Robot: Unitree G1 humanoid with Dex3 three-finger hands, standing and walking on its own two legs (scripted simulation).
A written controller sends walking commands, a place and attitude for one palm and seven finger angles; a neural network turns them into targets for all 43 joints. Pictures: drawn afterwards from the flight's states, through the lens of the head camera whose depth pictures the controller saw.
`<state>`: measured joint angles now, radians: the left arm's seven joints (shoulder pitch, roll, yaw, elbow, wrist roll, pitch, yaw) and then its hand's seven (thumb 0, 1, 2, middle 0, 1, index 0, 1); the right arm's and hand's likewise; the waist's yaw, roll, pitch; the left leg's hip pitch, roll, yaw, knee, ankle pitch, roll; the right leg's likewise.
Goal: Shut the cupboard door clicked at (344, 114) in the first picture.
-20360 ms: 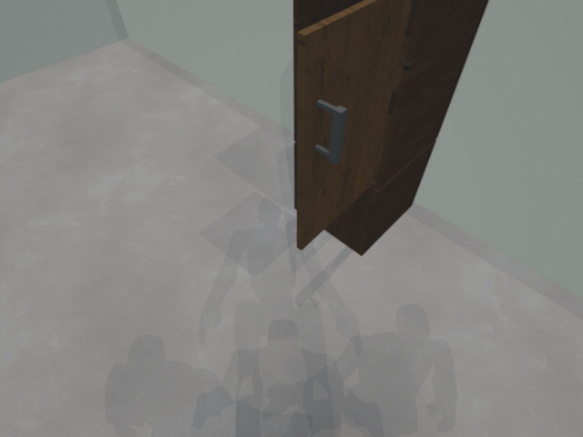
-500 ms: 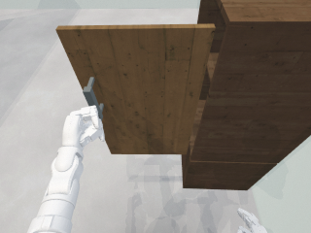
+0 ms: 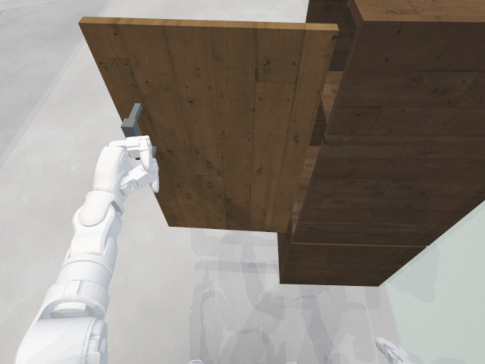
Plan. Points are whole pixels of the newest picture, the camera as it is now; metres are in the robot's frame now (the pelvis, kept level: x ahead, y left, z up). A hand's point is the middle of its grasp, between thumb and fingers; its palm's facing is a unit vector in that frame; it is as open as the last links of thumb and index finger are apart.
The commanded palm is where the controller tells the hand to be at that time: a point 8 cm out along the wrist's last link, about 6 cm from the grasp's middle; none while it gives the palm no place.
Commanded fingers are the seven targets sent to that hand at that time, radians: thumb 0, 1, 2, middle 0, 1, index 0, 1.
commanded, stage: push the door shut along its arc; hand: left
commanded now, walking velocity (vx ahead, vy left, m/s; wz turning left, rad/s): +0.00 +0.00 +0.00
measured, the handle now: (142, 140) +0.48 +0.19 +0.08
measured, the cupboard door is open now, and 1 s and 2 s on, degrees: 88 70 59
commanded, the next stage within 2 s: pull the fist back off the door in 1.48 s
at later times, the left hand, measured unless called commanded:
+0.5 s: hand (165, 149) +0.46 +0.14 +0.08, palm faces -0.20 -0.98 -0.02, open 3.1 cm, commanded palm +0.46 +0.18 +0.09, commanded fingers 0.00 0.90 0.90 -1.30 -1.50 -1.30 -1.50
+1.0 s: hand (194, 124) +0.51 +0.09 +0.09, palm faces -0.37 -0.93 +0.00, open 3.1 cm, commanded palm +0.52 +0.14 +0.09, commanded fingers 0.00 0.90 0.90 -1.30 -1.50 -1.30 -1.50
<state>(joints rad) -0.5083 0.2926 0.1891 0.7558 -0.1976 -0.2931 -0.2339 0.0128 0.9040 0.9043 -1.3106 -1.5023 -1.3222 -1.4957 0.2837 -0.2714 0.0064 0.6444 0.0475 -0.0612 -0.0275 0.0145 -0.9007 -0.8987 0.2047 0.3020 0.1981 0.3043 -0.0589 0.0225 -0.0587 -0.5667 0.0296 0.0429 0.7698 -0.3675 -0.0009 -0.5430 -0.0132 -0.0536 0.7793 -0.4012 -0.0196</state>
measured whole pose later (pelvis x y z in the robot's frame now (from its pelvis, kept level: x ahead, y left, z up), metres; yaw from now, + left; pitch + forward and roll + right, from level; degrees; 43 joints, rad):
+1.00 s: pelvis -0.01 +0.02 -0.02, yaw -2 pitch +20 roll -2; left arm -1.09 0.47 0.26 1.22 -0.11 -0.26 -0.42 0.01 0.91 0.90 -1.29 -1.50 -1.30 -1.50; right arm 0.42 -0.29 0.02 0.67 0.00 -0.05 -0.01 0.01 -0.90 -0.90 0.21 0.30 0.20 0.30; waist -0.22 0.04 -0.07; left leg -0.87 0.05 0.05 0.94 -0.41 0.02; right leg -0.83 0.00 -0.04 0.90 -0.40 0.00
